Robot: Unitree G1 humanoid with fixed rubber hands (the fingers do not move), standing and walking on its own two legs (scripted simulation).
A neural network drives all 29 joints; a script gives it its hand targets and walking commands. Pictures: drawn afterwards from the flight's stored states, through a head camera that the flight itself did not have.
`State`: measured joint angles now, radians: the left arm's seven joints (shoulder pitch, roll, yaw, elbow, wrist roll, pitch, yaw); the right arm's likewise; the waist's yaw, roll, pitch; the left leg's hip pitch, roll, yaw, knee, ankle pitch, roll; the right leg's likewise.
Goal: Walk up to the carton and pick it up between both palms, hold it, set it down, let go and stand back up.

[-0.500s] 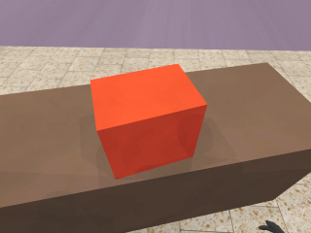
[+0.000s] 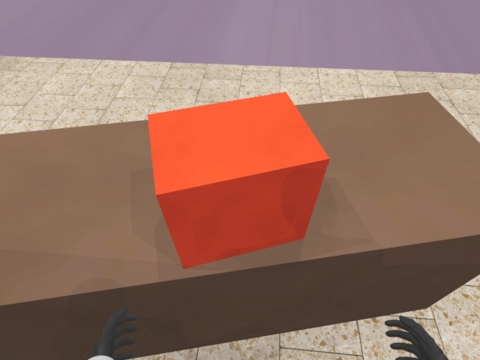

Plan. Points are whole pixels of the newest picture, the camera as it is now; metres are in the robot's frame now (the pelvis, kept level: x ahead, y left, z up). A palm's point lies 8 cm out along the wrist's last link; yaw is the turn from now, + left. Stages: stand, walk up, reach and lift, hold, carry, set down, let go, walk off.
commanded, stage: reach and lift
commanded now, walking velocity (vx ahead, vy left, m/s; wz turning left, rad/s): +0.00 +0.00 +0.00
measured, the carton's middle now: (233, 182) +0.46 +0.03 +0.01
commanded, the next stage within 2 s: none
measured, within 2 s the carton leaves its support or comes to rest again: neither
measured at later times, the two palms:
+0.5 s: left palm out of the picture +0.15 +0.23 -0.06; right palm (428, 346) +0.17 -0.28 -0.07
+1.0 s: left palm (110, 340) +0.19 +0.23 -0.04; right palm (399, 306) +0.22 -0.25 -0.05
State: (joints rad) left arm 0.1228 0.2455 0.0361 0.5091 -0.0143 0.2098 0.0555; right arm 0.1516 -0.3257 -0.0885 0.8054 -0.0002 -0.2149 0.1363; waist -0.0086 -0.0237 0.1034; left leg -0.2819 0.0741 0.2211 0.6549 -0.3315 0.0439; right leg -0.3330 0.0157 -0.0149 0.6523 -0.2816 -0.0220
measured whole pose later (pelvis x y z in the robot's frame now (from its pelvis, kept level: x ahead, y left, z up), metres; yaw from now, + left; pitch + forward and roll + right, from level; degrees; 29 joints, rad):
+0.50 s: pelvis -0.01 -0.02 +0.00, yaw +0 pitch -2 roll +1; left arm 0.17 0.22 0.01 0.53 -0.10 -0.09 0.12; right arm 0.15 -0.32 -0.09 0.77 0.08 -0.33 0.16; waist 0.06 -0.01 0.10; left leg -0.27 0.07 0.22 0.60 -0.29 0.03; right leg -0.33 0.02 -0.01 0.64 -0.26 -0.04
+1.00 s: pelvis +0.02 -0.01 +0.00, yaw +0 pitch +0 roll +1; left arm 0.17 0.19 -0.04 0.54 -0.15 -0.35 0.16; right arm 0.12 -0.32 0.01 0.77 0.29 -0.55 0.21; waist 0.07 0.00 0.10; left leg -0.27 0.06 0.21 0.61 -0.33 0.03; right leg -0.33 0.02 -0.01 0.64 -0.31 -0.04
